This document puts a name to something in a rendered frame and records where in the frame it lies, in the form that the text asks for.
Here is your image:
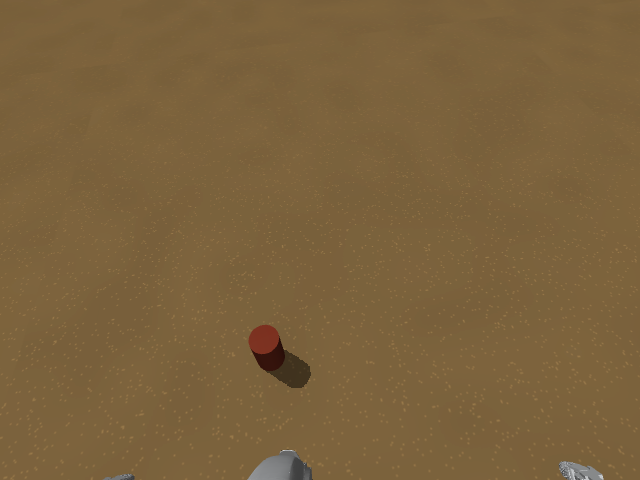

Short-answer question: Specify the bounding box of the right robot hand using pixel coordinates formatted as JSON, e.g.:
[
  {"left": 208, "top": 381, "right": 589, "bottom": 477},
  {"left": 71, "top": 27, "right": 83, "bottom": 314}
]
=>
[{"left": 559, "top": 461, "right": 604, "bottom": 480}]

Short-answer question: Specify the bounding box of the can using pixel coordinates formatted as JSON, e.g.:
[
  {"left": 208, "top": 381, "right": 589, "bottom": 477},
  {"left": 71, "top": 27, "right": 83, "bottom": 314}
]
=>
[{"left": 248, "top": 325, "right": 285, "bottom": 371}]

